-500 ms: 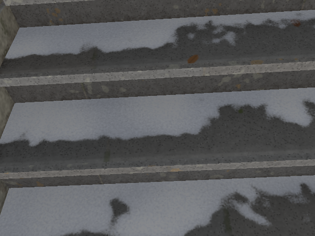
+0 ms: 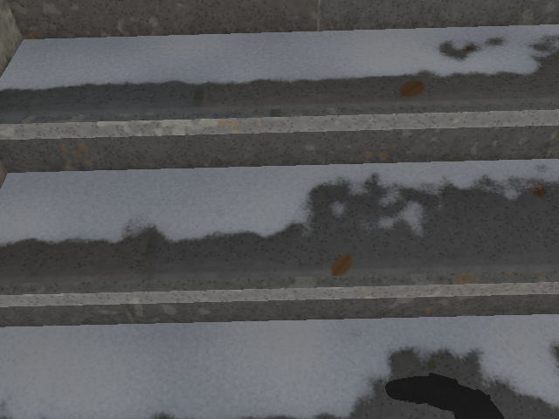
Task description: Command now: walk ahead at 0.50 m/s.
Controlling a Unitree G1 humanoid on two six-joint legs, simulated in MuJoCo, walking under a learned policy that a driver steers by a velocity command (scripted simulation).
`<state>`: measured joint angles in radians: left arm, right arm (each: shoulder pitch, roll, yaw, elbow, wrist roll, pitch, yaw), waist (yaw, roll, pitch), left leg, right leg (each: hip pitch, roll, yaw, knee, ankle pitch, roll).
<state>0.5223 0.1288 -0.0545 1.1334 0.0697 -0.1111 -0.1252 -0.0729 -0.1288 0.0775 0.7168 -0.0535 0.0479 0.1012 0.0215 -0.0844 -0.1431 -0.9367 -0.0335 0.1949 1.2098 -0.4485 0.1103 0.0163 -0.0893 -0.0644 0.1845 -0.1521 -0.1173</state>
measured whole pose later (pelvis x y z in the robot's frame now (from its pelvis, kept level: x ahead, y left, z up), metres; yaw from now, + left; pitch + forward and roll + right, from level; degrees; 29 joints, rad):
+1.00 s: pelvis +0.50 +0.00 +0.28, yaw +15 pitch +6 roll -1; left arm 0.42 0.09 -0.03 1.13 0.13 -0.10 -0.02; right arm -0.05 -0.11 0.06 0.78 -0.03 0.04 0.08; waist 0.03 0.02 -0.14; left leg -1.32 0.10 0.00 1.76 -0.25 0.19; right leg -0.03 -0.04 -0.34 0.23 -0.29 0.00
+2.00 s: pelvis +0.64 +0.05 +0.43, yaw +2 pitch +7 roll +1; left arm 0.23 0.18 0.03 0.71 0.04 -0.07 -0.02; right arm 0.03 -0.26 -0.06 0.73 -0.05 -0.05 -0.05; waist 0.06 0.02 -0.11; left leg -0.82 -0.02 -0.08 1.47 -0.31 -0.13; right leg -0.40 0.09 0.11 0.57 -0.28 -0.09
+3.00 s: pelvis +0.78 +0.02 +0.43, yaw -11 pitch +2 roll -1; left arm 0.48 0.21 0.05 0.91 0.06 -0.09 -0.01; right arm 0.15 -0.21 -0.05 0.73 -0.01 -0.04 0.02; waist 0.05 0.03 -0.04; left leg -0.86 -0.06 -0.01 2.02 -0.47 0.12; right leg -0.15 0.02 -0.09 0.45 -0.35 -0.03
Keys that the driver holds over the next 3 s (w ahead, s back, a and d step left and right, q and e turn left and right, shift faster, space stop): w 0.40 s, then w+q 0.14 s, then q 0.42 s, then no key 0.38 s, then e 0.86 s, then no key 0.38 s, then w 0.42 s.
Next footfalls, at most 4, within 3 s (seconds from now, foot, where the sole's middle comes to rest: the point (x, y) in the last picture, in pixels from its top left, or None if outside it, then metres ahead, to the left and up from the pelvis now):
0.46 right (374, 409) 0.44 -0.12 -0.49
1.08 left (200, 254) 0.68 0.20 -0.34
1.66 right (323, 253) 0.68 -0.03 -0.34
2.22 left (208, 246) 0.70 0.19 -0.34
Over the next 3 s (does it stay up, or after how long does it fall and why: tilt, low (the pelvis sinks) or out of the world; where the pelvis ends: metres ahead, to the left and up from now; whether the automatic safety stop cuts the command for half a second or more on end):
stays up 0.78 0.02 0.43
